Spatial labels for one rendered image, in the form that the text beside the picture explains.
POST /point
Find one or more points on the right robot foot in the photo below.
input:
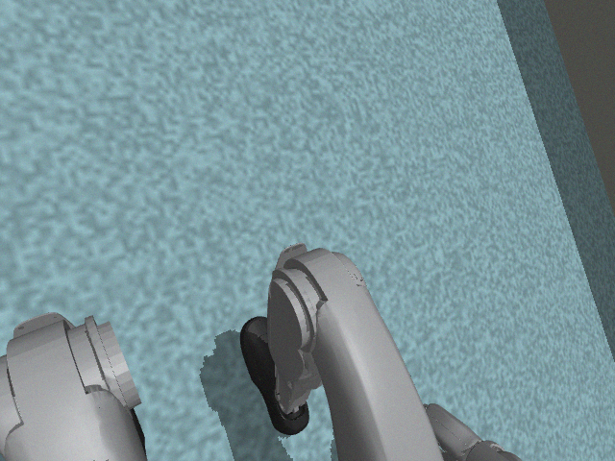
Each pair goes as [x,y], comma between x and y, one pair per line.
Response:
[261,367]

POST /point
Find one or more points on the right robot arm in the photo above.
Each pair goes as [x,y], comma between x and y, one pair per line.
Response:
[490,451]

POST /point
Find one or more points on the left robot foot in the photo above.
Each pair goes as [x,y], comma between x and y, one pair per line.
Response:
[138,428]

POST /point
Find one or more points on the right robot hand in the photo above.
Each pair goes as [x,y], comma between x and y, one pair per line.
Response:
[452,435]

